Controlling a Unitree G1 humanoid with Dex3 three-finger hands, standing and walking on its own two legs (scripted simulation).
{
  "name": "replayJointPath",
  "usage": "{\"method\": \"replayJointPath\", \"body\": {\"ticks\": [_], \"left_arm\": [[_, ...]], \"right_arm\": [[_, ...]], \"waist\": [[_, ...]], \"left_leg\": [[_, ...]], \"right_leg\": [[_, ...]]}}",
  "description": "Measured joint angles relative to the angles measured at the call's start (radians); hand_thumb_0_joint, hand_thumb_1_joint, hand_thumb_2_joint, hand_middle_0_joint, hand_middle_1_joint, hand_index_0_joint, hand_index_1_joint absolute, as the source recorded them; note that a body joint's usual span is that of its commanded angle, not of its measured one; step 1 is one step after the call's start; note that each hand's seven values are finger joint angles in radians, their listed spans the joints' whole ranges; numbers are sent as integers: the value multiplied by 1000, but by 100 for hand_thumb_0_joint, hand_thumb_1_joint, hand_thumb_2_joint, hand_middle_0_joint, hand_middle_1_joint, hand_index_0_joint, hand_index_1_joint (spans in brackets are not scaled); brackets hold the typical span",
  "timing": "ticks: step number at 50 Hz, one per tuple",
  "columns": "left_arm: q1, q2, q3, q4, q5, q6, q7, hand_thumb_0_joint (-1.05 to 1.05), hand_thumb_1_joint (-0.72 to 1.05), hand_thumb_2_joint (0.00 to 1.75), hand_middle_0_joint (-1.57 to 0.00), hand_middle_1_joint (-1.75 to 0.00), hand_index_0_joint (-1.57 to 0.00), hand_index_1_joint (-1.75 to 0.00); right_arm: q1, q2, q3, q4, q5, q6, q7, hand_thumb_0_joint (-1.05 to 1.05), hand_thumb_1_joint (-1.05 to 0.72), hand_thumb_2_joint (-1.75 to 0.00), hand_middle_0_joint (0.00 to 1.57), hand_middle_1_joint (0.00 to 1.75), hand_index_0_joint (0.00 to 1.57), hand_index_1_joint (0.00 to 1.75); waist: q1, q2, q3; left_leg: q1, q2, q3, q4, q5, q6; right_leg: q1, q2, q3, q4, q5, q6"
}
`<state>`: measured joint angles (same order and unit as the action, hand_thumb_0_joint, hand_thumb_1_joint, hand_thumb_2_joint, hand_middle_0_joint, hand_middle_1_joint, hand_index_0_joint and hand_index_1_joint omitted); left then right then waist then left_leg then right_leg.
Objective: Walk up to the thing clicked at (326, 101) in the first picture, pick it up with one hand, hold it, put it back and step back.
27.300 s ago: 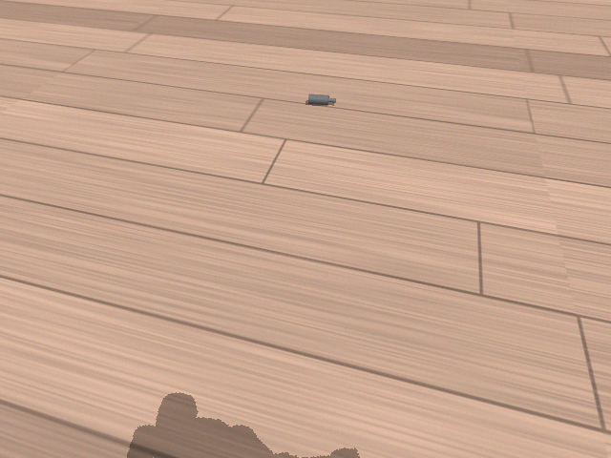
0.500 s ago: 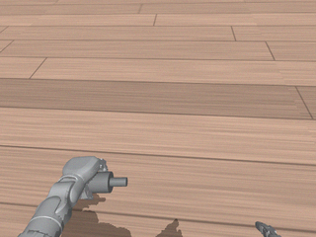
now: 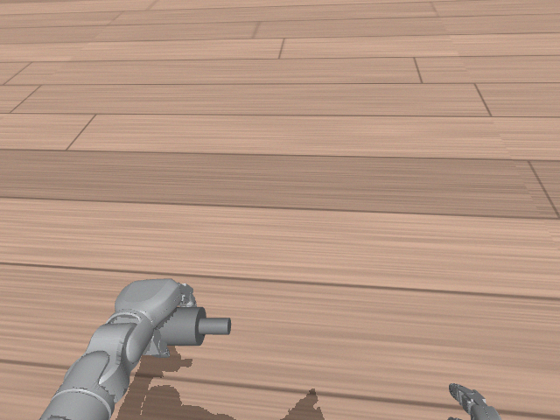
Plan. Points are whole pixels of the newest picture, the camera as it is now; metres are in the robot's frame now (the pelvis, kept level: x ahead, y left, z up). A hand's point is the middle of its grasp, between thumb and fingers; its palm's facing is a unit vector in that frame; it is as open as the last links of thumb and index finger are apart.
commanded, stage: hold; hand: left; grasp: from above
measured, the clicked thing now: (177, 325) +0.30 +0.20 -0.06
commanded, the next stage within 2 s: crouch in 1.00 s
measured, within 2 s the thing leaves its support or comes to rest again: neither
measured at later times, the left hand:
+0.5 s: hand (152, 333) +0.27 +0.22 -0.02, palm faces -0.46 -0.04 -0.89, open 8.7 cm
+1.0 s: hand (156, 325) +0.29 +0.22 -0.02, palm faces -0.46 -0.04 -0.89, open 8.7 cm
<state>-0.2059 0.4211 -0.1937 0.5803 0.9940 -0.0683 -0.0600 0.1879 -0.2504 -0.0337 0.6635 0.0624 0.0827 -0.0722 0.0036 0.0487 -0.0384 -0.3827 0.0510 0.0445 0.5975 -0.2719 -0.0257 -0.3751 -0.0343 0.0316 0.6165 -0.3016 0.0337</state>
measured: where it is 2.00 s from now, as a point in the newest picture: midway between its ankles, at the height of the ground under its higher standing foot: outside the picture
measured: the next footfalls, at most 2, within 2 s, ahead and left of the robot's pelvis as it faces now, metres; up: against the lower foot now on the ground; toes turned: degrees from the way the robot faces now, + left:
none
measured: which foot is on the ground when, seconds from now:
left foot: down 0.00-1.00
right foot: down 0.00-1.00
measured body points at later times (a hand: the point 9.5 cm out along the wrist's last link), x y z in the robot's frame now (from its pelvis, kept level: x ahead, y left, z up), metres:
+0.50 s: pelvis -0.02 +0.00 +0.01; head -0.01 -0.02 +0.46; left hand +0.29 +0.22 +0.03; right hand +0.14 -0.25 -0.11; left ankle +0.02 +0.14 -0.73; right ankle +0.01 -0.14 -0.73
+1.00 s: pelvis +0.00 +0.00 +0.01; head +0.01 -0.02 +0.46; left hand +0.31 +0.22 +0.03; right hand +0.15 -0.25 -0.11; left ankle +0.02 +0.14 -0.73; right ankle +0.01 -0.14 -0.73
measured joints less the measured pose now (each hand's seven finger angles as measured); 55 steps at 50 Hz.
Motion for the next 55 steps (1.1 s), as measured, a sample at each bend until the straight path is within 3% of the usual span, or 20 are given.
{"method": "replayJointPath", "body": {"ticks": [23,55], "left_arm": [[-7,11,-6,-20,-16,-6,-33,0,20,32,-79,-44,-83,-40],[-8,-2,0,-1,-4,-14,-4,0,19,34,-78,-45,-82,-41]], "right_arm": [[-18,2,16,2,6,-8,-14,1,-91,-90,20,30,20,30],[-27,3,8,13,7,13,-17,1,-91,-90,20,30,20,30]], "waist": [[5,3,27],[9,3,29]], "left_leg": [[61,-4,9,-69,51,6],[89,-3,8,-110,49,1]], "right_leg": [[57,-2,7,-66,52,4],[83,0,5,-103,48,0]]}}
